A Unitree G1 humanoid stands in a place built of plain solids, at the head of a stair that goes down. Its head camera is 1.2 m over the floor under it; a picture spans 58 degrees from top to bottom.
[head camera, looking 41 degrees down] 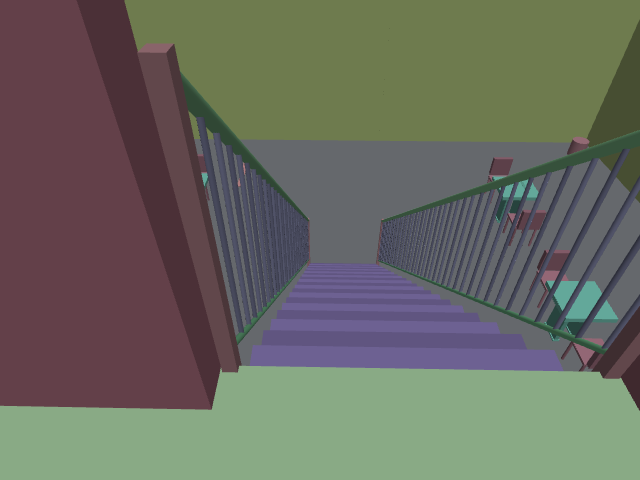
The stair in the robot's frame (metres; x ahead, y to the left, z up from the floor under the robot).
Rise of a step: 0.18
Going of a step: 0.21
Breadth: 1.14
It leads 1 degrees to the right of straight ahead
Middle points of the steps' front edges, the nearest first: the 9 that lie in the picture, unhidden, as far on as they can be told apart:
0.76 -0.31 0.00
0.97 -0.31 -0.18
1.18 -0.32 -0.36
1.39 -0.32 -0.54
1.60 -0.33 -0.72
1.80 -0.33 -0.90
2.01 -0.33 -1.08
2.22 -0.34 -1.26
2.43 -0.34 -1.44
